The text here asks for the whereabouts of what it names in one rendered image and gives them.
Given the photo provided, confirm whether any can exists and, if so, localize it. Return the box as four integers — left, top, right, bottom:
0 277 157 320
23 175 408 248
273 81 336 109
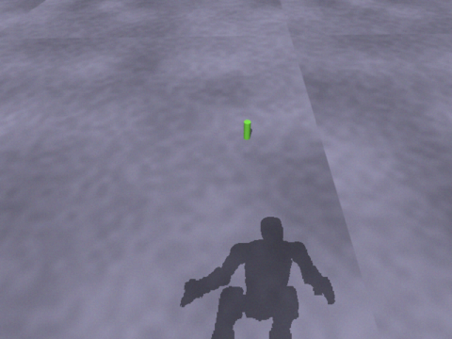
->
244 120 251 140

